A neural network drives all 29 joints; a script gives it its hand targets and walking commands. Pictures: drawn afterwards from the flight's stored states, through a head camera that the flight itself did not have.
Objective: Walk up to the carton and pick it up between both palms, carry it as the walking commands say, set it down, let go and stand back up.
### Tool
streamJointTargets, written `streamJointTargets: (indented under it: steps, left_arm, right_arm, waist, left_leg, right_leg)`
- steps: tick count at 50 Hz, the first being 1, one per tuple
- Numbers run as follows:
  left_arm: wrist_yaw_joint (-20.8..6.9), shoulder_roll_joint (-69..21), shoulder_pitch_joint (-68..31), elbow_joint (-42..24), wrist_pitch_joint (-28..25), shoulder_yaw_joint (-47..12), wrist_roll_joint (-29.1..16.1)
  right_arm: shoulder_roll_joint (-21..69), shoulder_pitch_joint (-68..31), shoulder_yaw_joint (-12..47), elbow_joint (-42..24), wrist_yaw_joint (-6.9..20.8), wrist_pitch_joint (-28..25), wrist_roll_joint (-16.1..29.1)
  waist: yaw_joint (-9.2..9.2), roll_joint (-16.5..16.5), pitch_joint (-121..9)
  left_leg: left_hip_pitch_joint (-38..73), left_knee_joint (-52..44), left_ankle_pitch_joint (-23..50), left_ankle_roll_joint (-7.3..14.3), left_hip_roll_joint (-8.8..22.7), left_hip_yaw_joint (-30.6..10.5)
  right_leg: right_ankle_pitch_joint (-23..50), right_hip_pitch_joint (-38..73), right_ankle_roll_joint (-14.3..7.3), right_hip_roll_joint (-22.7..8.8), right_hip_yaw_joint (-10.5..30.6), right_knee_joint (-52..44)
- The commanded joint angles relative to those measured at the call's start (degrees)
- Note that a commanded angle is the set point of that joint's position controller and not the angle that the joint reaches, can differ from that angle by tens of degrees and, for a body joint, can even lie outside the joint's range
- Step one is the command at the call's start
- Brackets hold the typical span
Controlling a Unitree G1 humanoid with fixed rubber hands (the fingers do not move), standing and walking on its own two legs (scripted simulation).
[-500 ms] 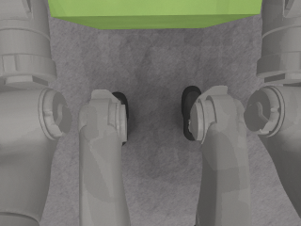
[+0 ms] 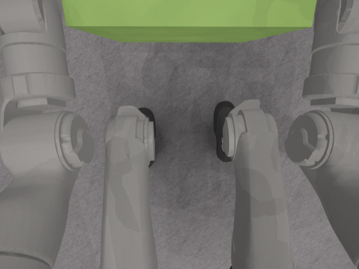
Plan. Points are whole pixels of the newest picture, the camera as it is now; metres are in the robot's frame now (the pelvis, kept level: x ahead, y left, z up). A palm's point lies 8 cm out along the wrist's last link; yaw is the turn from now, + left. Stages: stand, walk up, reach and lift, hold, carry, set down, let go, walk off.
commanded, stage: reach and lift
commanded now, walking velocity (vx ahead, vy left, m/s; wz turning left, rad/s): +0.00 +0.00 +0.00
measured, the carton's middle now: out of the picture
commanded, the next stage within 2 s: none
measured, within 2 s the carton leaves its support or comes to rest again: neither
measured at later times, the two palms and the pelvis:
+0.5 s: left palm out of the picture +0.55 +0.18 -0.03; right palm out of the picture +0.54 -0.19 -0.03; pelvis +0.00 -0.01 +0.06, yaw +0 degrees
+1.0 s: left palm out of the picture +0.53 +0.18 +0.04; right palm out of the picture +0.51 -0.19 +0.04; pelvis +0.01 +0.00 +0.12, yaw +1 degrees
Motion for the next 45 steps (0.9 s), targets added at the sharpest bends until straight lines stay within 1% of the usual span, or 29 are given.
streamJointTargets:
  steps: [1, 4, 6, 7, 8, 9, 11, 13, 15, 16, 18, 19, 20, 21, 22, 24, 27, 28, 30, 32, 33, 34, 35, 38, 39, 40, 41, 43, 45]
  left_arm:
    - [-15.3, -62.3, -39.7, -10.5, -0.9, -28.3, -10.6]
    - [-14.9, -63.7, -39.9, -18.2, -0.5, -31.5, -12.0]
    - [-15.3, -63.0, -39.8, -15.6, 0.0, -31.1, -12.2]
    - [-15.5, -63.4, -38.6, -13.6, 0.0, -30.5, -11.2]
    - [-16.0, -62.0, -41.2, -15.5, -0.1, -30.0, -11.2]
    - [-16.3, -63.5, -36.5, -13.7, 0.1, -29.1, -9.8]
    - [-17.2, -64.0, -34.5, -9.1, 0.7, -28.2, -8.6]
    - [-17.6, -62.7, -38.2, -10.9, 0.3, -29.1, -9.8]
    - [-17.5, -64.2, -37.6, -16.8, 0.5, -31.7, -11.6]
    - [-17.5, -62.8, -40.2, -15.9, -0.1, -30.9, -11.4]
    - [-17.4, -64.6, -33.4, -15.7, 0.1, -31.9, -11.6]
    - [-17.3, -63.9, -35.8, -16.2, 0.0, -31.4, -11.7]
    - [-17.2, -63.9, -36.6, -16.5, 0.3, -32.2, -12.2]
    - [-17.3, -64.0, -34.7, -16.1, 0.5, -31.5, -11.1]
    - [-17.2, -64.4, -34.9, -18.1, -0.1, -31.2, -11.3]
    - [-17.3, -63.5, -33.3, -16.3, 0.4, -31.1, -11.0]
    - [-17.6, -64.3, -32.8, -14.9, 0.6, -31.0, -10.2]
    - [-17.5, -64.9, -33.4, -10.7, 1.0, -29.0, -8.5]
    - [-17.7, -66.4, -30.3, -12.1, 1.0, -29.4, -8.7]
    - [-17.0, -65.6, -36.7, -24.2, 0.6, -34.9, -12.7]
    - [-17.1, -64.7, -35.5, -16.6, 0.7, -32.5, -11.4]
    - [-16.7, -66.7, -31.6, -19.1, 0.6, -34.0, -11.1]
    - [-17.0, -64.7, -31.2, -16.5, 0.7, -33.1, -10.5]
    - [-17.5, -65.8, -27.7, -13.3, 0.6, -30.7, -8.3]
    - [-17.5, -68.0, -25.9, -14.9, 0.3, -31.6, -9.2]
    - [-17.2, -68.5, -28.3, -21.5, 0.0, -34.8, -10.3]
    - [-17.0, -66.7, -30.9, -19.4, 0.1, -34.8, -10.9]
    - [-16.4, -70.1, -25.9, -19.8, -0.3, -35.5, -12.2]
    - [-16.5, -68.2, -27.1, -19.6, 0.1, -35.5, -10.9]
  right_arm:
    - [57.8, -41.8, 32.6, -6.0, 16.8, -1.2, 11.5]
    - [56.2, -47.4, 35.3, -15.4, 17.0, -1.5, 12.9]
    - [57.8, -43.9, 35.1, -10.4, 16.6, -0.3, 12.2]
    - [59.5, -40.9, 34.6, -6.9, 16.7, -0.3, 11.6]
    - [58.7, -39.8, 33.1, -7.3, 16.8, 0.3, 10.6]
    - [60.1, -41.2, 35.4, -9.7, 16.8, -0.1, 11.6]
    - [58.9, -39.4, 33.1, -6.9, 17.1, 0.0, 9.1]
    - [59.6, -35.8, 32.8, -5.2, 17.4, 0.6, 8.8]
    - [60.6, -39.2, 36.2, -14.2, 17.2, 0.1, 11.2]
    - [61.2, -41.2, 35.2, -9.8, 17.3, 0.4, 11.1]
    - [61.4, -38.3, 36.9, -13.0, 17.3, 0.2, 11.7]
    - [60.3, -39.3, 37.8, -14.1, 17.2, 0.0, 11.8]
    - [60.6, -39.8, 38.0, -14.3, 17.1, 0.0, 12.0]
    - [60.6, -40.4, 38.7, -15.9, 16.9, 0.0, 12.2]
    - [61.9, -38.9, 38.6, -15.1, 16.7, 0.4, 11.5]
    - [62.5, -39.1, 40.3, -15.6, 16.7, 0.5, 12.9]
    - [61.2, -36.1, 37.9, -11.3, 17.0, 0.9, 11.1]
    - [61.1, -35.8, 35.2, -7.8, 17.5, 0.8, 10.9]
    - [62.2, -35.5, 37.2, -11.5, 18.1, 0.9, 11.2]
    - [62.8, -35.7, 38.2, -17.3, 18.2, 1.0, 12.3]
    - [61.8, -34.7, 36.6, -10.8, 18.3, 1.0, 10.6]
    - [63.7, -35.1, 38.8, -14.7, 18.1, 0.7, 11.8]
    - [62.4, -30.7, 35.6, -9.2, 18.3, 1.2, 10.7]
    - [62.9, -31.2, 36.5, -11.5, 18.5, 0.6, 9.8]
    - [62.7, -31.8, 37.4, -13.1, 18.7, 0.4, 9.8]
    - [64.4, -30.5, 39.0, -15.8, 18.9, -0.1, 11.4]
    - [62.9, -31.8, 39.5, -15.9, 18.7, 0.0, 10.8]
    - [62.0, -30.9, 41.4, -17.6, 18.4, -0.4, 12.1]
    - [61.9, -29.4, 40.2, -17.1, 18.0, -0.4, 10.5]
  waist:
    - [1.15, 3.2, -130.8]
    - [0.13, 1.9, -141.4]
    - [-1.23, 0.9, -137.9]
    - [1.67, 1.2, -134.6]
    - [-0.98, 0.8, -132.6]
    - [2.94, 1.1, -136.4]
    - [-0.66, 0.8, -129.7]
    - [-0.74, 1.4, -129.6]
    - [0.34, 2.1, -140.9]
    - [-0.30, 0.8, -136.6]
    - [-0.28, 0.2, -142.3]
    - [1.20, 0.9, -141.1]
    - [-0.24, -0.2, -141.4]
    - [2.37, 0.8, -140.7]
    - [-0.04, -2.3, -142.6]
    - [2.35, -1.1, -140.4]
    - [-0.67, -0.1, -135.2]
    - [-0.56, 3.1, -129.1]
    - [1.03, 1.7, -131.7]
    - [-1.92, 1.8, -145.3]
    - [-0.35, 0.8, -137.6]
    - [0.07, 1.6, -143.4]
    - [-2.17, 1.8, -136.0]
    - [0.51, 1.7, -133.0]
    - [-1.74, 0.6, -135.5]
    - [-0.38, 3.0, -140.6]
    - [-1.92, 1.8, -140.1]
    - [-0.75, 2.1, -141.0]
    - [-2.02, 2.8, -136.9]
  left_leg:
    - [36.7, -12.0, 7.7, 1.6, -5.1, 10.7]
    - [44.2, -13.2, 11.5, 1.5, -6.0, 9.5]
    - [39.8, -14.4, 7.9, 1.7, -5.7, 9.9]
    - [40.3, -14.8, 8.0, 1.7, -5.6, 9.9]
    - [37.6, -14.8, 6.8, 2.0, -5.7, 10.2]
    - [39.7, -15.7, 7.3, 2.2, -6.2, 10.8]
    - [34.5, -16.3, 4.0, 2.3, -5.9, 10.2]
    - [35.2, -17.2, 3.2, 2.0, -5.6, 10.6]
    - [43.2, -17.3, 10.8, 1.7, -6.5, 10.4]
    - [38.9, -17.3, 6.7, 2.0, -5.9, 10.3]
    - [44.5, -18.3, 11.9, 1.5, -6.3, 9.8]
    - [44.0, -18.0, 10.4, 1.7, -6.5, 10.0]
    - [43.6, -18.5, 9.1, 1.6, -6.2, 9.0]
    - [43.4, -19.2, 10.7, 2.0, -6.6, 9.9]
    - [42.8, -19.4, 10.2, 2.0, -6.6, 9.7]
    - [43.9, -21.2, 9.2, 2.5, -6.9, 9.3]
    - [43.1, -22.6, 5.9, 2.5, -6.5, 8.9]
    - [42.2, -23.8, 0.6, 2.2, -5.8, 8.9]
    - [46.5, -25.0, 5.6, 2.0, -6.2, 9.1]
    - [54.7, -25.2, 10.7, 1.3, -6.3, 8.4]
    - [50.3, -25.4, 7.4, 1.2, -6.0, 8.5]
    - [56.0, -26.1, 9.9, 1.3, -6.2, 8.0]
    - [51.7, -27.4, 6.4, 1.7, -5.7, 7.4]
    - [51.6, -28.3, 6.5, 2.1, -6.6, 7.9]
    - [55.2, -29.3, 7.9, 2.0, -6.7, 7.0]
    - [58.9, -28.3, 13.4, 1.4, -6.1, 7.0]
    - [56.8, -27.7, 12.2, 1.4, -6.6, 6.9]
    - [61.5, -29.5, 15.5, 1.1, -6.7, 6.5]
    - [58.7, -30.5, 11.2, 1.3, -6.7, 6.5]
  right_leg:
    - [5.9, 33.5, -2.9, 6.8, -11.3, -9.5]
    - [8.2, 39.9, -2.8, 7.4, -12.0, -10.4]
    - [6.3, 40.1, -2.5, 7.1, -11.7, -11.6]
    - [5.4, 38.3, -2.8, 7.3, -11.4, -12.0]
    - [4.7, 38.9, -2.8, 7.2, -10.9, -13.5]
    - [5.7, 42.7, -2.5, 7.6, -10.2, -13.7]
    - [3.2, 40.1, -2.7, 7.6, -10.3, -14.1]
    - [2.8, 40.6, -2.6, 7.0, -9.8, -15.8]
    - [9.1, 46.7, -2.5, 7.9, -10.4, -16.1]
    - [5.6, 43.7, -2.6, 7.6, -9.6, -15.3]
    - [10.8, 48.9, -2.5, 7.9, -10.3, -16.6]
    - [9.0, 48.0, -1.8, 7.6, -9.7, -16.8]
    - [7.8, 50.0, -2.3, 7.6, -9.7, -17.1]
    - [10.0, 50.7, -2.1, 7.7, -8.9, -17.8]
    - [9.5, 52.1, -2.2, 8.1, -9.4, -18.4]
    - [8.8, 53.0, -1.9, 8.0, -9.0, -19.1]
    - [5.6, 49.1, -2.1, 7.9, -8.8, -20.7]
    - [-0.2, 45.2, -3.0, 7.1, -8.8, -21.8]
    - [3.1, 47.3, -2.9, 7.5, -8.9, -23.8]
    - [8.9, 55.0, -3.0, 8.1, -9.2, -23.0]
    - [5.2, 48.5, -3.0, 7.7, -9.4, -23.5]
    - [6.6, 53.6, -2.7, 7.8, -9.3, -24.2]
    - [4.6, 50.4, -2.8, 7.7, -9.3, -24.2]
    - [4.3, 50.2, -2.7, 7.8, -9.1, -25.9]
    - [5.6, 51.4, -2.6, 8.0, -9.5, -26.4]
    - [10.5, 53.0, -3.6, 8.3, -8.7, -25.7]
    - [10.4, 53.8, -2.8, 8.0, -8.5, -25.5]
    - [12.4, 55.2, -2.6, 8.3, -9.1, -27.2]
    - [9.4, 56.6, -3.2, 7.8, -8.0, -28.5]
